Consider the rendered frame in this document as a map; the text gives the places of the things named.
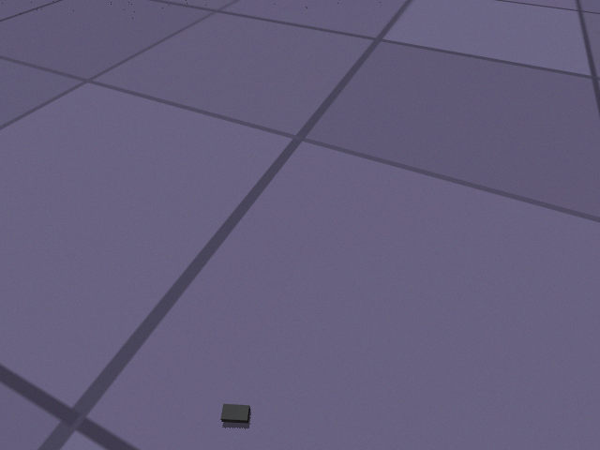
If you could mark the small box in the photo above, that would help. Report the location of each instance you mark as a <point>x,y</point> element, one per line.
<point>235,413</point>

